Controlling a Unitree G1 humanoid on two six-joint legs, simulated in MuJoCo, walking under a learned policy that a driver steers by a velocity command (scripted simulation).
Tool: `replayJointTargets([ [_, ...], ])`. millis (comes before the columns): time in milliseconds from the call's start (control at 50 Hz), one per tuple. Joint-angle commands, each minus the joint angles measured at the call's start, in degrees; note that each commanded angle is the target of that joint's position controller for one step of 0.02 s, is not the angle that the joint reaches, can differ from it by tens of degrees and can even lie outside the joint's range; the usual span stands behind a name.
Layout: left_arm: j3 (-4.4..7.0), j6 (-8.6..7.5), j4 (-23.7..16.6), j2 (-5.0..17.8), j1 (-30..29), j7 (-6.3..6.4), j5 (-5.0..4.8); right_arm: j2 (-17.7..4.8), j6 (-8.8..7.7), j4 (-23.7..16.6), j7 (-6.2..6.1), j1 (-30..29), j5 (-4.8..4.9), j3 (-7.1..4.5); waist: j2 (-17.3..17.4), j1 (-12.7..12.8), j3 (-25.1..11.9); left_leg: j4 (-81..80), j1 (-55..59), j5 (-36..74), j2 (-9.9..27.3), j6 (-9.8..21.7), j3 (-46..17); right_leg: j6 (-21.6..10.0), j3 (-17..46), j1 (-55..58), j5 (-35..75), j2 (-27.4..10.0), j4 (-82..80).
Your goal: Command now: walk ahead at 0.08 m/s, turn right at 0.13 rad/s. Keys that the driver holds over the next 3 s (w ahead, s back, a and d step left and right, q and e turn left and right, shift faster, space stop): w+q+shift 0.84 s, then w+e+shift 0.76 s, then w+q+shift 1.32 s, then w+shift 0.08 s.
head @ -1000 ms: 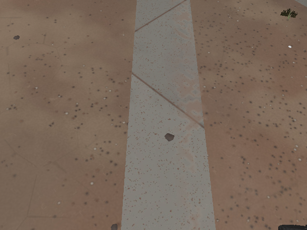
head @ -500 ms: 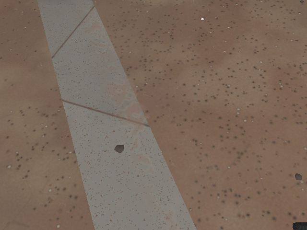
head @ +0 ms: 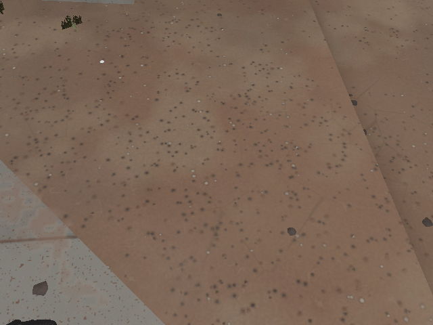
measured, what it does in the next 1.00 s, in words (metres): walks ahead, turning left: right foot, then left foot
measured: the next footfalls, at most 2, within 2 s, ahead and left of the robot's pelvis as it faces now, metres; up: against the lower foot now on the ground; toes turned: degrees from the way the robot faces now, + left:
right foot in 0.18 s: +0.03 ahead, -0.13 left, +0.00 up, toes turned +9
left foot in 0.62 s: +0.38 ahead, +0.24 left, +0.00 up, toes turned +31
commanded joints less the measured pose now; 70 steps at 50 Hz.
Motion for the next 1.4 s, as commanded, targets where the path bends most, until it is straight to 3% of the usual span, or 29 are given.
replayJointTargets([
  [20,-0.57,-0.93,-2.2,-0.4,3.5,-0.45,0.96,-3.3,-0.28,-2.5,0.01,-2.2,0.53,0.86,9.0,3.3,-7.8,-10.5,6.4,0.9,9.9,8.7,-13.4,1.9,-5.1,1.6,3.4,-5.2,-6.5],
  [60,-0.48,-2.24,-3.4,0.9,0.3,-1.07,0.13,-9.8,1.19,-2.5,-0.51,2.0,2.11,-1.2,15.5,0.1,-5.5,-14.3,5.9,-15.0,8.9,9.7,-17.7,1.9,-11.3,2.7,-0.1,-3.8,-15.2],
  [160,0.43,-6.66,1.6,1.8,7.4,-1.51,-1.06,-9.8,1.19,-4.2,-1.25,2.5,2.87,-1.37,10.7,4.7,-2.5,-13.3,-5.8,-20.4,6.1,7.2,-21.0,-5.1,-11.3,25.6,17.6,-4.6,-48.7],
  [180,1.19,-7.11,4.1,3.7,14.5,-0.94,-0.75,-6.9,0.42,-6.0,-1.11,-0.8,2.84,-0.68,8.3,8.0,-4.2,-6.1,-17.8,-18.3,3.4,3.3,-17.3,-6.8,-8.3,39.6,18.8,-10.4,-47.9],
  [200,1.61,-7.41,5.1,5.9,19.9,-0.33,0.01,-0.1,-0.8,-7.4,-0.45,-1.4,3.25,1.26,-3.2,9.7,-8.1,13.6,-29.1,-16.9,-1.2,0.0,-7.8,-9.6,5.2,48.5,5.7,-23.6,-48.0],
  [220,2.48,-7.9,4.3,8.6,16.3,-0.91,1.29,-2.5,-2.16,-10.8,-0.03,-3.3,4.24,0.94,-9.8,8.2,-2.9,22.7,-38.1,-16.0,2.8,0.0,-5.0,-15.4,19.3,39.0,-8.7,-32.3,-51.5],
  [280,0.65,-9.34,3.1,1.7,10.9,-0.62,0.44,-5.2,-2.08,-7.9,1.0,1.2,3.32,0.0,-6.8,5.0,1.1,36.9,-43.2,-6.0,6.7,-0.7,-4.4,-12.0,8.5,37.7,-1.8,-26.8,-53.1],
  [480,0.08,-9.45,9.3,3.0,15.7,-1.23,0.85,-0.7,-1.72,-11.7,4.86,-10.5,2.87,2.86,-0.7,6.8,10.5,25.9,-32.2,12.7,8.7,0.5,7.5,-8.6,-21.8,24.0,26.5,-20.6,-59.6],
  [540,0.89,-8.51,10.6,7.9,15.9,-1.06,0.87,-2.7,-1.92,-12.7,5.53,-10.5,3.39,2.21,-4.2,3.3,6.3,19.7,-20.7,7.4,2.5,5.1,14.3,-7.8,-26.0,29.7,71.1,-21.6,-51.5],
  [600,1.84,-7.14,9.2,11.8,12.8,-0.61,0.46,-12.7,-0.43,-7.8,4.62,13.6,4.13,-2.65,-8.9,-11.5,-9.6,17.2,12.2,1.1,-3.9,10.6,14.4,-7.2,-25.7,25.0,97.0,-23.1,-19.2],
  [620,1.01,-8.28,8.0,9.0,13.0,-0.43,0.26,-15.9,0.77,-4.0,3.38,23.5,4.15,-4.48,-2.1,-14.2,-12.2,12.7,33.5,2.0,-1.4,11.9,5.0,-4.7,-23.9,7.3,62.8,-18.1,0.0],
  [640,-2.16,-10.54,3.4,-1.3,18.6,-1.2,0.54,-20.8,0.26,-5.7,2.56,18.4,3.36,-4.77,19.6,-3.5,-17.8,2.8,49.2,-15.9,14.6,23.9,-31.6,-1.5,-16.9,-17.1,1.6,-5.1,26.7],
  [660,-2.11,-13.54,1.2,3.6,12.3,-1.68,-0.98,-15.8,-0.83,-7.3,2.46,20.7,2.16,-3.5,11.8,-8.5,-29.0,-8.2,50.2,-33.6,17.9,24.7,-48.6,-4.1,-2.1,-20.7,4.8,-5.8,29.0],
  [680,-1.74,-14.36,-1.5,5.1,3.8,-1.5,-3.0,-13.3,-1.99,-6.2,2.41,21.3,1.26,-2.93,6.9,-9.0,-18.6,-12.7,41.8,-30.8,17.1,20.6,-45.6,-5.2,-2.4,-23.5,8.3,-7.6,26.0],
  [720,-2.32,-14.21,-1.0,2.9,4.1,-0.86,-1.07,-11.0,-3.64,-6.1,2.51,13.9,0.91,-2.05,-2.7,-1.0,-6.6,-12.7,20.3,-16.0,13.4,18.5,-34.2,-5.3,-2.9,-17.4,11.9,-11.9,15.8],
  [760,-1.87,-12.16,0.6,3.2,8.3,-1.49,-0.03,-8.4,-3.6,-7.4,2.0,8.4,0.3,-1.07,1.6,3.9,-1.7,-14.8,7.6,-10.4,8.5,18.8,-26.7,-3.8,-2.9,-12.2,12.8,-13.3,11.2],
  [840,-2.58,-10.88,-3.0,1.5,-1.6,-1.64,2.38,-7.4,-3.75,-5.3,0.23,8.9,2.26,-0.33,2.3,2.4,6.0,-17.3,-8.4,2.0,2.5,16.7,-15.8,0.2,-9.0,-7.6,23.4,-11.9,-7.7],
  [900,-4.09,-11.92,-3.7,-2.8,-8.0,-2.96,1.78,-6.4,-3.95,-1.6,-0.36,14.0,2.16,0.17,4.8,-3.3,3.6,-17.9,-10.4,3.3,1.4,12.7,-8.8,-0.1,-14.0,4.0,45.9,-9.5,-25.3],
  [980,-2.87,-12.23,-5.6,0.4,-14.8,-3.51,-1.14,-8.0,-4.18,2.2,0.13,18.3,2.05,0.08,7.7,-6.8,4.9,-16.4,10.3,10.7,8.0,11.2,-9.7,-3.8,-12.9,-4.3,45.1,-9.3,-36.4],
  [1020,-1.61,-12.17,-5.2,2.6,-11.9,-3.94,-1.72,-9.1,-3.5,3.6,-0.06,18.1,0.55,0.16,8.4,-4.0,1.9,-11.1,21.6,36.3,11.0,9.5,-7.7,-6.8,-15.6,-5.4,36.4,-6.5,-36.1],
  [1060,0.53,-10.99,-2.3,6.5,2.6,-3.67,-3.13,-11.2,-2.33,3.8,-0.2,15.4,-2.35,-0.18,12.3,4.7,-8.0,5.7,27.4,68.2,12.3,8.3,-5.0,-10.0,-17.5,5.7,27.6,-3.2,-30.8],
  [1080,1.11,-10.0,0.9,7.8,16.7,-3.32,-3.18,-11.8,-1.83,2.4,-0.43,10.1,-2.81,-0.12,10.5,12.6,-13.5,22.4,19.2,70.3,11.3,6.6,-2.0,-11.8,-15.4,21.4,29.5,-5.4,-30.6],
  [1100,1.66,-9.6,3.2,11.0,24.4,-3.4,-1.42,-5.8,-2.38,0.0,-0.43,15.1,-2.95,1.29,-6.9,9.6,-22.3,49.2,-4.4,32.7,3.8,2.6,-0.4,-19.4,6.2,46.6,15.2,-15.2,-28.1],
  [1120,1.53,-10.2,5.2,8.7,26.3,-4.46,-1.19,-2.6,-4.11,0.3,0.8,20.1,0.17,3.33,-21.0,6.7,-26.8,59.2,-20.3,-12.8,-4.2,0.3,-4.2,-26.1,36.9,56.9,-5.3,-23.6,-42.7],
  [1140,0.68,-9.9,4.1,3.5,23.0,-3.83,-0.3,-7.5,-5.74,-1.5,1.36,12.8,2.33,2.68,-12.1,8.8,-18.7,59.5,-27.5,-10.1,-0.4,2.1,-7.1,-23.4,38.0,53.7,-11.0,-23.0,-46.6],
  [1180,0.37,-9.55,3.8,3.2,18.6,-4.24,0.51,-6.8,-8.03,-5.0,1.72,0.1,0.79,3.38,5.4,6.7,-5.5,49.7,-25.6,-6.9,2.6,4.0,-5.6,-20.6,26.5,35.0,4.7,-18.4,-49.4],
  [1260,-0.41,-9.33,4.0,1.0,14.1,-3.9,-1.19,-5.2,-7.68,-5.0,1.42,2.2,-0.81,3.28,2.8,-0.2,0.5,35.4,-21.6,-4.7,5.3,0.3,-4.9,-22.1,17.3,20.8,16.5,-12.5,-52.7],
  [1340,0.39,-8.99,5.6,2.9,14.8,-1.99,-1.93,-2.2,-7.94,-10.3,1.51,-10.5,-1.28,4.57,0.9,3.2,6.4,12.5,-12.2,11.9,3.0,-3.6,-0.2,-18.9,9.8,3.3,20.4,-7.9,-55.4],
  [1400,1.02,-8.79,7.8,4.1,18.2,-1.63,-2.86,-3.4,-8.09,-11.8,1.39,-12.9,-0.04,3.43,-1.2,5.0,3.5,4.7,2.0,25.2,0.9,-4.3,-1.3,-15.2,11.2,-0.2,17.2,-8.3,-55.0],
])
